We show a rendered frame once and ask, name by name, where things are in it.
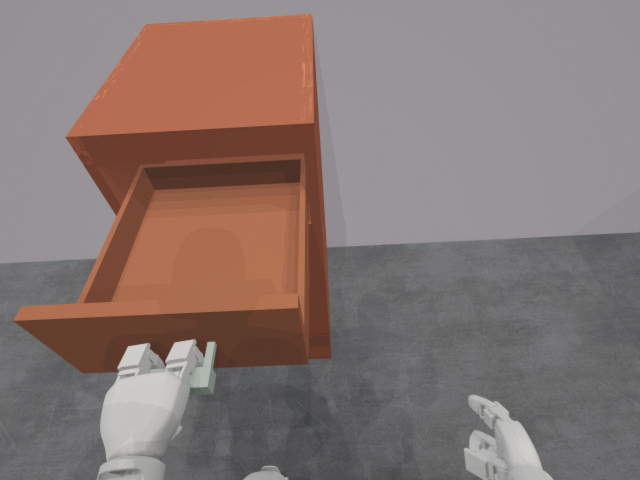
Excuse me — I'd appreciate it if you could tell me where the left robot forearm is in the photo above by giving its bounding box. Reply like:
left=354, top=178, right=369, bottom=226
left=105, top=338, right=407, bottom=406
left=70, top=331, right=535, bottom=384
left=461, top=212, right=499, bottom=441
left=97, top=456, right=166, bottom=480

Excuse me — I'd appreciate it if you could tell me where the cabinet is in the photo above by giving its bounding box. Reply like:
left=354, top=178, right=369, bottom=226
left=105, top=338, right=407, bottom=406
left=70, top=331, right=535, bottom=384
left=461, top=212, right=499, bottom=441
left=66, top=14, right=331, bottom=359

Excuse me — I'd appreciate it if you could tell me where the handle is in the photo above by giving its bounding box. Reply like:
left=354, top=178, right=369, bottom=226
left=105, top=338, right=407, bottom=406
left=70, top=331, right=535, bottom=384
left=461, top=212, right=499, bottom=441
left=148, top=342, right=217, bottom=395

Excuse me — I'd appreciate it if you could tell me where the left robot hand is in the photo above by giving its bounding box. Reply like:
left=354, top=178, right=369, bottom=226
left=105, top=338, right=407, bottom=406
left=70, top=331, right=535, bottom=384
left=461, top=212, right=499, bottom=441
left=100, top=339, right=204, bottom=461

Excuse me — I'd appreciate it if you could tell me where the drawer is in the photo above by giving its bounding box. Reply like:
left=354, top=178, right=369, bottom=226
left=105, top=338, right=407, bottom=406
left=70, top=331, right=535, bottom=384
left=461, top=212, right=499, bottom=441
left=13, top=156, right=309, bottom=374

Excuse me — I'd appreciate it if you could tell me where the robot left shin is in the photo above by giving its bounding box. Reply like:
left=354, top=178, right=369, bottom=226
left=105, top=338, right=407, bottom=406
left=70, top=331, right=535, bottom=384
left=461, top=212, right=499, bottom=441
left=261, top=466, right=281, bottom=474

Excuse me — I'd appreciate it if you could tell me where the right robot hand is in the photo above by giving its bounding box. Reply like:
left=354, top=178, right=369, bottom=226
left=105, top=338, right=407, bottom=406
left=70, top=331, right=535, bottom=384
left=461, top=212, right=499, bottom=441
left=464, top=395, right=543, bottom=480

